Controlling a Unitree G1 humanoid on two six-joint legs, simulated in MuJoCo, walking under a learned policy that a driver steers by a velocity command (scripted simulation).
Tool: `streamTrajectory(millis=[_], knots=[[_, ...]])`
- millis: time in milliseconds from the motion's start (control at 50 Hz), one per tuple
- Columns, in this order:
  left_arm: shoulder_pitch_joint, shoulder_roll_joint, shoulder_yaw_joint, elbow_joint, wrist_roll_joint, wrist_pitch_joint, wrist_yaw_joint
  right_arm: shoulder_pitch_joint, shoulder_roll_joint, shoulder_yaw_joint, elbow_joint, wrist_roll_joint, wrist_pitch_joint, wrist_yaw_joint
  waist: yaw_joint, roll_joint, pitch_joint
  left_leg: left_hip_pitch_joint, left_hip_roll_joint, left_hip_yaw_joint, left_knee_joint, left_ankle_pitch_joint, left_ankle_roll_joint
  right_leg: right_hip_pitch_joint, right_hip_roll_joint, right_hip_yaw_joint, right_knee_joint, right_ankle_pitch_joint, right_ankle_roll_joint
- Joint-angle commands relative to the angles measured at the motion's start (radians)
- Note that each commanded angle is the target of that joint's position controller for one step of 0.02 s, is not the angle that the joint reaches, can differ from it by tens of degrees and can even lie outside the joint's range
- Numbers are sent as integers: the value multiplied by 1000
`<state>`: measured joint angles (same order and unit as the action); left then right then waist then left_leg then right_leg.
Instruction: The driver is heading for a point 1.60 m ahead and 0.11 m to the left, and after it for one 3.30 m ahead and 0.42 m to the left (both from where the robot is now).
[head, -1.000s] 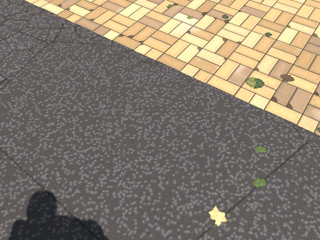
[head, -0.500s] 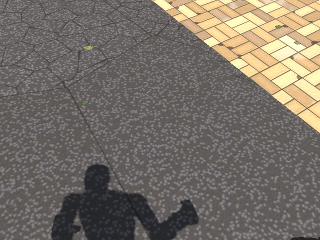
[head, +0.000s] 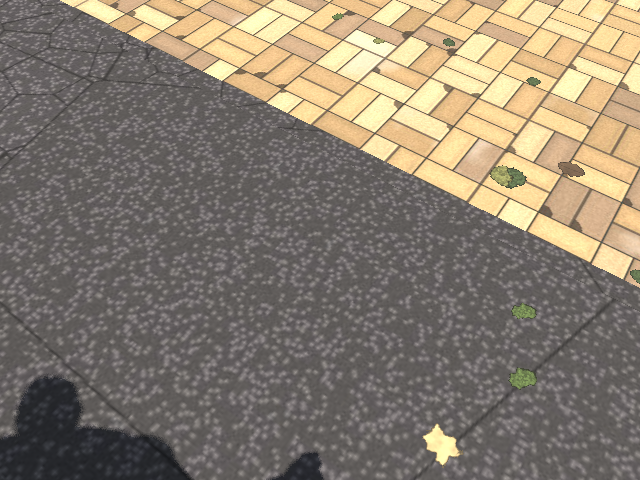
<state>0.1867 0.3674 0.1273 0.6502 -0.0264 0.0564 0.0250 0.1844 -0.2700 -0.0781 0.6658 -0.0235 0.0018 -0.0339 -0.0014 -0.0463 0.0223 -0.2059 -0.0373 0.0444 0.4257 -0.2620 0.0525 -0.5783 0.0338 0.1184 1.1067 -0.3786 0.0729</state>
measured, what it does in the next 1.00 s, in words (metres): walks ahead, turning left: right foot, then left foot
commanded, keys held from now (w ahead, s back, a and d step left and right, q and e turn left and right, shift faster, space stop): e+shift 0.06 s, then shift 0.26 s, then q+shift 0.18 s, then w+q+shift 0.44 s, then w+shift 0.06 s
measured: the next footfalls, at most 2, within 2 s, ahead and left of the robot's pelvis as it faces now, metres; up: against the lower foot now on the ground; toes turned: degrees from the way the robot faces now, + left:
right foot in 0.32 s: +0.03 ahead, -0.17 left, +0.00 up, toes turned -13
left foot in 1.00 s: +0.26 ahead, +0.19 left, +0.00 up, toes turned +25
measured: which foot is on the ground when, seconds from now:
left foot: down 0.00-0.32, up 0.34-0.98, down 1.00-1.00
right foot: up 0.00-0.30, down 0.32-1.00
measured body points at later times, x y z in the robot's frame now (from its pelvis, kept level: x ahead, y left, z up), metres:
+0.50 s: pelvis +0.01 -0.06 +0.00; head +0.04 -0.09 +0.45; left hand +0.25 +0.14 -0.08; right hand +0.05 -0.36 -0.13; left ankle -0.01 +0.10 -0.67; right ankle +0.00 -0.16 -0.74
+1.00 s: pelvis +0.17 +0.06 -0.04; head +0.18 +0.09 +0.41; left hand +0.13 +0.36 -0.17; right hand +0.42 -0.16 -0.10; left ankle +0.22 +0.17 -0.75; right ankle +0.00 -0.17 -0.73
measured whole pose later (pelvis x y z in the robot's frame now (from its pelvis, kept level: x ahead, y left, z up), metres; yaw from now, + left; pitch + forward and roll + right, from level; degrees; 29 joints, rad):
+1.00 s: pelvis +0.17 +0.06 -0.04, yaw +16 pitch +1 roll -3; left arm 0.34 0.35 0.12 0.82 -0.02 -0.05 -0.02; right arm 0.15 -0.31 -0.06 0.62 0.06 0.01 0.04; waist 0.02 -0.01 0.03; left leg -0.54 0.12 0.11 0.81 -0.32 0.12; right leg 0.14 -0.21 -0.41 0.52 -0.45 0.10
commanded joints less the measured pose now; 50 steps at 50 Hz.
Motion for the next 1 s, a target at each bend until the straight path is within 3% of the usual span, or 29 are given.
streamTrajectory(millis=[20,80,160,260,300,320,340,360,380,400,420,440,460,500,540,580,640,700,800,900,940,960,980,1000], knots=[[-25,48,4,-80,-6,-7,-11,-63,-119,-21,-85,-3,-12,-22,-9,157,-25,137,261,-124,-123,435,139,-161,-83,-57,82,69,42],[-92,22,-16,-126,0,-10,-21,12,-154,-32,-62,-5,4,-21,-58,150,-50,225,309,-109,-121,500,180,-167,-114,-79,-21,54,61],[-104,-1,-33,-146,15,-10,-27,-1,-199,-46,-48,14,11,7,-49,147,-69,216,341,-67,-112,557,203,-47,-106,-104,-178,6,40],[-104,-1,-33,-146,10,-2,-32,-8,-212,-49,-11,51,3,29,-31,208,-86,199,342,-32,-39,594,166,149,-49,-158,-453,15,-24],[-36,12,-25,-119,13,-4,-36,-10,-189,-38,12,70,-1,26,18,188,-108,139,304,11,66,545,96,345,-20,-170,-732,238,-86],[9,69,-10,-111,19,-6,-27,34,-147,-21,28,51,-11,25,24,101,-163,19,250,67,177,437,20,549,-78,-81,-765,479,-120],[40,133,-12,-129,46,-11,-9,33,-48,27,-10,-19,-25,37,9,-179,-255,-261,158,97,402,-166,-78,813,-356,222,-671,1015,-233],[2,20,-50,-111,63,-29,-10,52,-64,21,21,0,-17,42,18,-142,-312,-267,140,-30,510,-434,-124,683,-471,233,-676,994,-410],[-21,-22,-62,-101,62,-47,-23,28,-133,4,30,34,-5,43,30,-73,-249,-248,149,-81,550,-430,-135,606,-400,149,-701,883,-403],[-61,-18,-59,-78,60,-60,-26,13,-138,-2,29,51,3,39,12,-88,-177,-284,141,-96,552,-398,-136,575,-337,76,-709,789,-349],[-89,22,-46,-72,55,-66,-24,17,-156,-11,44,49,15,26,10,-83,-134,-304,131,-98,569,-345,-142,542,-316,40,-726,732,-320],[-111,51,-35,-65,47,-69,-18,35,-185,-23,49,42,28,15,0,-101,-103,-290,114,-97,620,-286,-155,486,-316,9,-740,761,-318],[-118,67,-28,-61,48,-66,-9,62,-196,-31,54,46,37,9,-12,-105,-93,-287,93,-85,687,-256,-166,456,-318,-17,-755,768,-324],[-139,30,-35,-61,51,-58,7,93,-178,-37,55,58,53,0,-21,-99,-84,-317,91,-72,753,-209,-181,444,-326,-67,-786,650,-323],[-67,16,-32,-37,35,-65,16,43,-153,-31,21,59,54,7,27,-113,-75,-420,143,-59,721,-108,-167,489,-349,-23,-910,27,-297],[-25,29,-26,-11,29,-86,21,-11,-149,-32,-17,55,40,19,47,-115,-42,-517,165,-64,692,-65,-143,546,-387,43,-986,-225,-272],[6,44,-13,15,31,-122,20,-27,-118,-29,-37,55,13,37,45,-68,-14,-596,189,-75,630,-21,-106,628,-411,-1,-1021,-226,-247],[21,58,0,31,29,-139,11,-29,-93,-24,-51,62,3,52,33,-52,17,-617,210,-70,596,8,-87,634,-421,-81,-1040,-192,-240],[37,92,16,52,25,-144,-9,-67,-64,-4,-86,72,3,70,21,-31,79,-631,242,-51,546,45,-56,629,-429,-217,-1057,-131,-225],[43,129,27,73,13,-133,-34,-110,-74,10,-114,76,10,84,14,-19,124,-575,245,20,479,-14,8,667,-408,-372,-1028,-59,-192],[12,151,30,71,4,-123,-48,-50,-106,2,-101,80,17,83,-33,-19,93,-398,186,105,451,-86,47,630,-373,-451,-918,169,-175],[6,165,31,73,-6,-120,-52,58,-137,-17,-70,80,17,76,-97,-18,30,-208,110,166,429,-114,70,579,-357,-484,-755,463,-170],[-22,161,23,72,-13,-115,-56,257,-193,-54,-10,86,12,68,-221,17,-76,105,14,212,357,-51,114,469,-319,-520,-459,769,-149],[-48,83,-9,44,17,-126,-47,503,-300,-100,91,87,12,57,-311,188,-92,423,-5,81,303,-16,148,149,-264,-461,-16,441,-88]])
